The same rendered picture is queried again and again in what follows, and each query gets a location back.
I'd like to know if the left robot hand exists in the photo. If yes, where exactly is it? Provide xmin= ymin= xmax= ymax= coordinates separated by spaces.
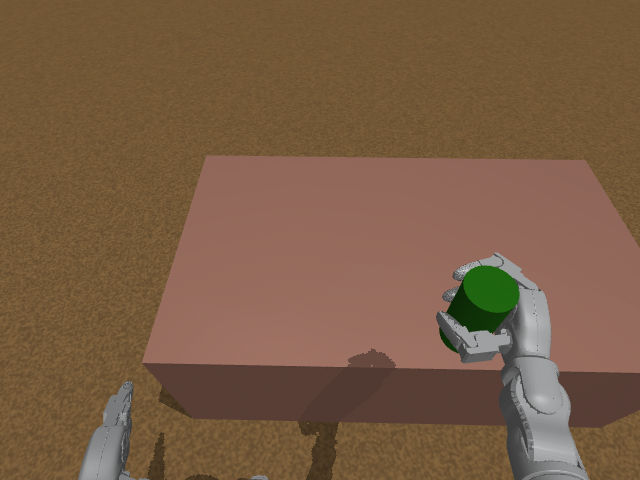
xmin=78 ymin=381 xmax=150 ymax=480

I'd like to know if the right robot arm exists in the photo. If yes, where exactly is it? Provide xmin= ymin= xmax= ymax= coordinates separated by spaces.
xmin=499 ymin=355 xmax=589 ymax=480

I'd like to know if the can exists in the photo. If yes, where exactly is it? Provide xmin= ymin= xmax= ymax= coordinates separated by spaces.
xmin=439 ymin=265 xmax=520 ymax=353

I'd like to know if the right robot hand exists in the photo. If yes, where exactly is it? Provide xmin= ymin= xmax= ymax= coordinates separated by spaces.
xmin=436 ymin=252 xmax=551 ymax=364

